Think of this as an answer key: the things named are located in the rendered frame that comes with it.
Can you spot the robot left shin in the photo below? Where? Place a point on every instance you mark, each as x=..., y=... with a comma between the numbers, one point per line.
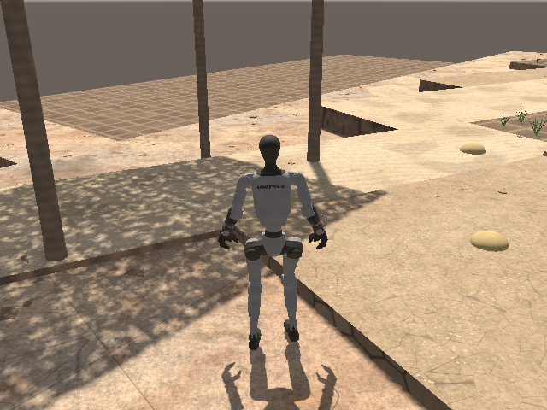
x=254, y=304

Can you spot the left robot forearm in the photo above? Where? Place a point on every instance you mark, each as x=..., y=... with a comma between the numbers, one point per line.
x=228, y=224

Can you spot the robot right upper arm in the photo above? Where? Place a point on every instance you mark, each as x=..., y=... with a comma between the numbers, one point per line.
x=299, y=180

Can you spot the robot right shin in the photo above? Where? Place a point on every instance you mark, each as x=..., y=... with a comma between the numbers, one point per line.
x=290, y=295

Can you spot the right robot forearm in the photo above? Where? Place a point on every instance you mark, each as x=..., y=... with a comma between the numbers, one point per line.
x=315, y=222

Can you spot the robot shin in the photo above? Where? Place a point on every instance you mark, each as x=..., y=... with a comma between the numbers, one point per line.
x=254, y=304
x=290, y=295

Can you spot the robot left upper arm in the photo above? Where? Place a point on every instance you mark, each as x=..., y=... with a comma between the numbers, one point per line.
x=244, y=181

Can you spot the robot right hand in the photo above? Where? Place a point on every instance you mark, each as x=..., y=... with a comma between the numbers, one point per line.
x=322, y=237

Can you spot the robot left hand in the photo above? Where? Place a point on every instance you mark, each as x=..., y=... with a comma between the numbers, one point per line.
x=229, y=238

